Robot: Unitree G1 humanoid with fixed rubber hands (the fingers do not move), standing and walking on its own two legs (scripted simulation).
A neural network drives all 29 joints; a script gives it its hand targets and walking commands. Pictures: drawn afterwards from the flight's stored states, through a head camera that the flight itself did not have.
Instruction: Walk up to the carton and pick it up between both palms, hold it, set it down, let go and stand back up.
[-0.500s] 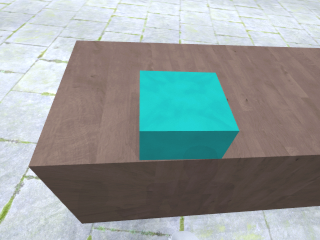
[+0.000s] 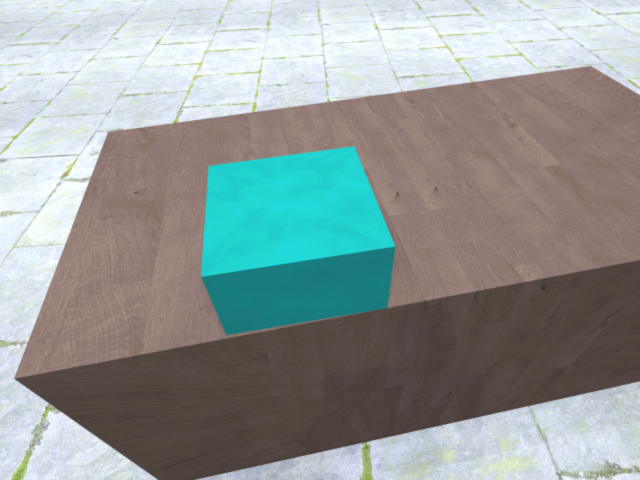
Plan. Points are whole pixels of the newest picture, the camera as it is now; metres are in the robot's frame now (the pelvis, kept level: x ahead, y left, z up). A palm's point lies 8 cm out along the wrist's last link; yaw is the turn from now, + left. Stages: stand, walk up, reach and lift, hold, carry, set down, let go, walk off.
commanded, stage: walk up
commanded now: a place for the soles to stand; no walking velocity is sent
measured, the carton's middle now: (294, 234) +0.51 +0.07 +0.01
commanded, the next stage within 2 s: none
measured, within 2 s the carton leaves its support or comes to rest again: neither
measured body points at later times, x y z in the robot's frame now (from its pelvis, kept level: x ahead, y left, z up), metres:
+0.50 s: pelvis +0.03 -0.01 +0.02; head +0.03 -0.02 +0.47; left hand +0.07 +0.23 -0.12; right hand +0.06 -0.24 -0.13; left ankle +0.01 +0.12 -0.71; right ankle +0.04 -0.13 -0.71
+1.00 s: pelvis +0.03 -0.02 +0.02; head +0.03 -0.02 +0.47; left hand +0.06 +0.22 -0.13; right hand +0.04 -0.26 -0.13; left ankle +0.01 +0.12 -0.71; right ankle +0.04 -0.13 -0.71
